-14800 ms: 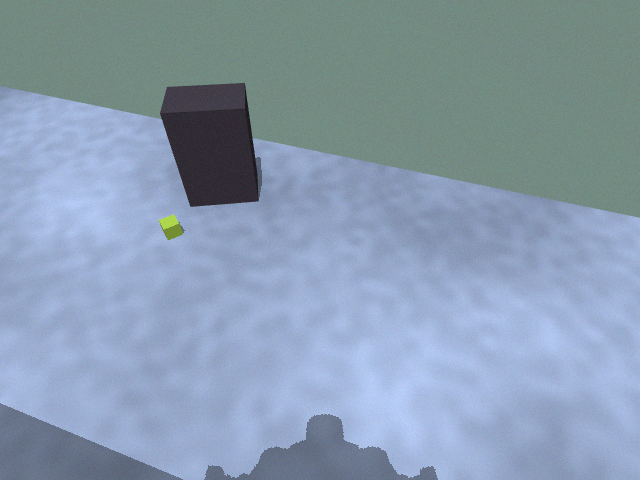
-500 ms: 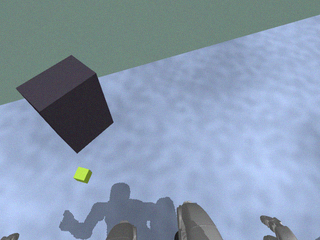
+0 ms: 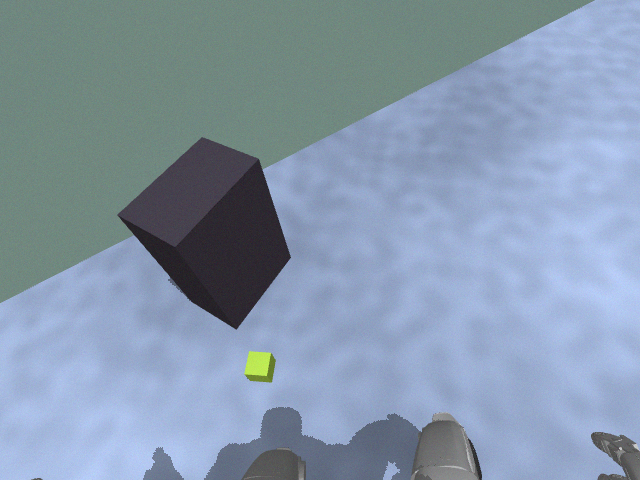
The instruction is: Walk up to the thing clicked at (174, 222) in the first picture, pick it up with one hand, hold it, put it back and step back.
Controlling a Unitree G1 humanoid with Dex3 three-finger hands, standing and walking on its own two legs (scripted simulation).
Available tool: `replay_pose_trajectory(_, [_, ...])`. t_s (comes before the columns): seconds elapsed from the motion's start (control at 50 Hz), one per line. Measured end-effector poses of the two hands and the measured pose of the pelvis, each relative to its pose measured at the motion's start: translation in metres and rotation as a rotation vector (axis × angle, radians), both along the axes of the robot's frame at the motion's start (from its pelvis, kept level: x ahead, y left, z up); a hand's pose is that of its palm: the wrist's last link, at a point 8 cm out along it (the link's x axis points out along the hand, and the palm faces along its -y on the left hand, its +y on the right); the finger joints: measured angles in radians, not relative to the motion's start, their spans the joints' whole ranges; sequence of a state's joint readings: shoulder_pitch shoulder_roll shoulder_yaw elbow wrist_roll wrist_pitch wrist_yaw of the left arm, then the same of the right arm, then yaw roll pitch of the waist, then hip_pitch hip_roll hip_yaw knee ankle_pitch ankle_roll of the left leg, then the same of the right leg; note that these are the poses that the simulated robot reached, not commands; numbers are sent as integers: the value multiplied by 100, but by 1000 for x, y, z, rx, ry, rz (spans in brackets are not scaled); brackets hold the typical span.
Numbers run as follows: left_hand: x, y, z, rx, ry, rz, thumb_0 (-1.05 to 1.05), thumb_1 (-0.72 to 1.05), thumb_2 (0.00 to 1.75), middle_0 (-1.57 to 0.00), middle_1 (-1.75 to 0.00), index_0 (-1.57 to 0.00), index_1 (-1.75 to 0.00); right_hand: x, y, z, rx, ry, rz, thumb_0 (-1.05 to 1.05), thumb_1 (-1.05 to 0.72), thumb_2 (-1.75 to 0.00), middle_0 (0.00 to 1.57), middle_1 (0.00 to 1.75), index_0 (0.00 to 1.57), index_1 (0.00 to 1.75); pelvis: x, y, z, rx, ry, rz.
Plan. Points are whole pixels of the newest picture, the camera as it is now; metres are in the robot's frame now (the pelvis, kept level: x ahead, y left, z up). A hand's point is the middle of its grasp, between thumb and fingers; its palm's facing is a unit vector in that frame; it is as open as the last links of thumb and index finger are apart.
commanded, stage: walk up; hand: left
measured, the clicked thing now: (260, 366) +0.46 +0.28 -0.67
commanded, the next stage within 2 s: none
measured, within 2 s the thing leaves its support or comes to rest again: neither
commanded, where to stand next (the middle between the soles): +0.03 +0.14 m, yaw -16 degrees
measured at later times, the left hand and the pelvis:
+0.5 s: hand out of the picture +0.04 +0.47 -0.08, palm faces -0.18 -0.86 -0.47, open 7.3 cm; pelvis -0.07 +0.21 +0.06, yaw -13 degrees
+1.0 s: hand out of the picture +0.11 +0.47 -0.11, palm faces -0.31 -0.88 -0.35, open 7.4 cm; pelvis -0.07 +0.22 +0.03, yaw -18 degrees
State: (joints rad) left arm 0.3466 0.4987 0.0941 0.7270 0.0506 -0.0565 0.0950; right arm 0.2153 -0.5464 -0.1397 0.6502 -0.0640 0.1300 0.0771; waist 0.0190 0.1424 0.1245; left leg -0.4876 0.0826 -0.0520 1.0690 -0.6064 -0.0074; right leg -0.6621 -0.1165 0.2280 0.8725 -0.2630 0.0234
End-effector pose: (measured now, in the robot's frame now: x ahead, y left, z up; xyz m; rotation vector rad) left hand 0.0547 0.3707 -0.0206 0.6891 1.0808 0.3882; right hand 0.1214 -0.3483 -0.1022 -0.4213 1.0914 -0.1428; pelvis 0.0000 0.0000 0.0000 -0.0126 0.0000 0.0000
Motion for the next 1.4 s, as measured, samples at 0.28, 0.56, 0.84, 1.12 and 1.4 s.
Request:
replay_pose_trajectory(0.28, [26,79,-32,-225,69,-103,0,90,90,-21,-30,-21,-30,-165,169,52,17,148,-239,0,-90,-90,21,30,20,30,-45,131,47,-24,-3,-115])
replay_pose_trajectory(0.56, [-11,163,-10,-248,55,-123,0,90,90,-21,-30,-21,-30,-200,257,69,52,12,-355,0,-90,-90,21,30,20,30,-72,225,66,9,-85,-248])
replay_pose_trajectory(0.84, [78,194,-48,-374,-10,-292,1,91,90,-20,-30,-20,-30,-355,309,67,-159,241,-534,0,-90,-90,21,30,20,30,-73,266,31,34,-99,-282])
replay_pose_trajectory(1.12, [39,107,-44,-349,115,-204,0,91,90,-21,-30,-21,-30,-277,181,48,-156,233,-418,1,-90,-90,21,30,20,30,-57,175,30,16,-44,-313])
replay_pose_trajectory(1.4, [39,51,-58,-370,151,-132,1,91,90,-21,-30,-21,-30,-89,150,53,-40,-106,-240,0,-90,-90,21,30,20,30,-17,132,36,20,-52,-300])
